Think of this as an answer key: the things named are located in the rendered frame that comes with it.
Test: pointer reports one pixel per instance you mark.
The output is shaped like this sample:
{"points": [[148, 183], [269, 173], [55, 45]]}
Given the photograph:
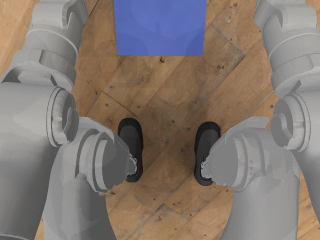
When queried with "carton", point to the carton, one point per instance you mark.
{"points": [[160, 27]]}

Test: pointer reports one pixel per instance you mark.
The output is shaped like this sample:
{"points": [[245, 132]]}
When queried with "robot right upper arm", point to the robot right upper arm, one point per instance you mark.
{"points": [[295, 126]]}

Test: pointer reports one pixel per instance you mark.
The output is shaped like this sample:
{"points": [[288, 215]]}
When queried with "left robot thigh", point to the left robot thigh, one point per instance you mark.
{"points": [[82, 172]]}

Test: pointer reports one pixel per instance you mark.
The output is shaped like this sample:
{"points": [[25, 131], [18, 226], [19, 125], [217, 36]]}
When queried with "robot right shin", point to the robot right shin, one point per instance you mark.
{"points": [[211, 167]]}

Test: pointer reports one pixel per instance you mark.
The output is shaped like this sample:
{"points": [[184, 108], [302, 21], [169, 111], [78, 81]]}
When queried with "left robot forearm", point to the left robot forearm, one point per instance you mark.
{"points": [[51, 45]]}

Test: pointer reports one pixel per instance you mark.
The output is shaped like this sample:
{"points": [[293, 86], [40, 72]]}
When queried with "robot left upper arm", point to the robot left upper arm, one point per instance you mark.
{"points": [[35, 121]]}

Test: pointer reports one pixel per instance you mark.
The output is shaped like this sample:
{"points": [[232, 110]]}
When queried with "right robot forearm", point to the right robot forearm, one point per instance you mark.
{"points": [[291, 38]]}

